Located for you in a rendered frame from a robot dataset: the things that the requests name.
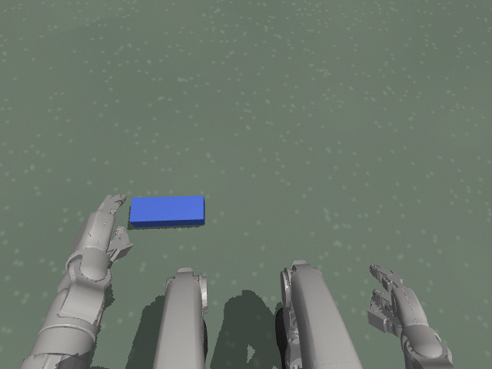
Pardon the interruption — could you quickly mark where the carton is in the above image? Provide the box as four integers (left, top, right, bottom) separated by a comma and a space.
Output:
129, 195, 204, 228

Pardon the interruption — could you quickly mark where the right robot foot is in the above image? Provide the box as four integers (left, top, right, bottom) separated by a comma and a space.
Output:
275, 308, 302, 369

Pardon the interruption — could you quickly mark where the left robot arm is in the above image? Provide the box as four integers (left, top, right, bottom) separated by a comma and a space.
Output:
19, 248, 112, 369

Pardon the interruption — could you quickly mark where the right robot hand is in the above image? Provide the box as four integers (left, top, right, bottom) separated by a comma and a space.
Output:
367, 264, 429, 338

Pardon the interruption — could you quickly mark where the right robot arm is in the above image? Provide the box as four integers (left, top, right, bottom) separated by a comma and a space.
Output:
401, 324, 457, 369

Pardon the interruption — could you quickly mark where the left robot hand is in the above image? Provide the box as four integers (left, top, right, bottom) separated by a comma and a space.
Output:
71, 194, 133, 261

